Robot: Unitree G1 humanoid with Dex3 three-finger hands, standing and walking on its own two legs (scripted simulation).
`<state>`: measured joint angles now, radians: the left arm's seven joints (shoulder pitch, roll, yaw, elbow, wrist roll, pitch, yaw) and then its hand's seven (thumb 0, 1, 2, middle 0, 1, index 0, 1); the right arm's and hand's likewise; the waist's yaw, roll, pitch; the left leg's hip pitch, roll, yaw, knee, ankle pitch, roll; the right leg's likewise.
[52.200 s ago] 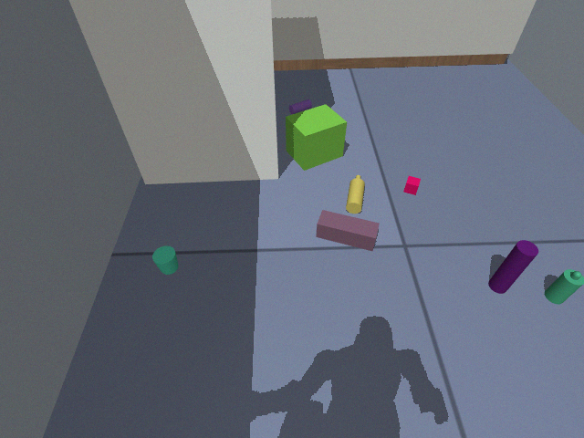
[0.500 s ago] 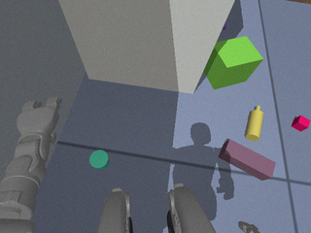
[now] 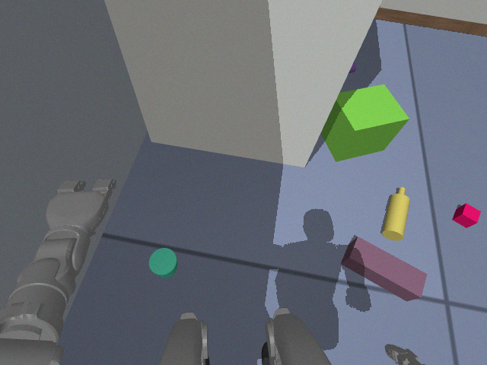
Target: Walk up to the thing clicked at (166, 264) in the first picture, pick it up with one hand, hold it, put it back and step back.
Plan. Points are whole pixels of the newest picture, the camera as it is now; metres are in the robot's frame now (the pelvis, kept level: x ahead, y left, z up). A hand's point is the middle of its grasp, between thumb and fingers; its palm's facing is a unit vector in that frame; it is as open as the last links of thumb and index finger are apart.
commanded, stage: home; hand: left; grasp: from above
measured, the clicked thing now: (165, 264) +0.44 +0.22 -0.61
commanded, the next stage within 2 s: go down in 0.24 s
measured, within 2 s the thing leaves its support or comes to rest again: neither
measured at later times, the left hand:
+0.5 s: hand (100, 256) +0.32 +0.23 -0.06, palm faces -0.38 -0.36 -0.85, open 7.4 cm
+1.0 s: hand (104, 343) +0.19 +0.18 +0.00, palm faces -0.05 -0.90 -0.44, open 7.4 cm
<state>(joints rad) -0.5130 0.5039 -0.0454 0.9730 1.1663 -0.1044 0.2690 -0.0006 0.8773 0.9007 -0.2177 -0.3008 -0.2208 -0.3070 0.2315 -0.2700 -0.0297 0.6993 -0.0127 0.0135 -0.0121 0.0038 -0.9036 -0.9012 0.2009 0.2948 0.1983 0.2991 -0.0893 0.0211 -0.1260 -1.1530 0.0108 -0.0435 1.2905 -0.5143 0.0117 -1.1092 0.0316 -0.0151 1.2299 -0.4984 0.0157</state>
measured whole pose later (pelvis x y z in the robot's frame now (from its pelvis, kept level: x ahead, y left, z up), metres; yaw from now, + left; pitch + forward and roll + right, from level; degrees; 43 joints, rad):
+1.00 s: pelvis +0.05 -0.01 +0.06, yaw +3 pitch +10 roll -2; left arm 0.50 0.25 -0.06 -0.01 0.20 0.25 0.08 0.01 0.89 0.90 -0.21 -0.30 -0.21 -0.30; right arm 0.19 -0.21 0.01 0.50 0.02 -0.16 -0.09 0.01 -0.90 -0.90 0.20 0.30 0.20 0.30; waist -0.01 0.03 -0.15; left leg -0.68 -0.01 -0.06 0.98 -0.49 0.00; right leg -0.63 0.01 -0.03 0.94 -0.49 0.00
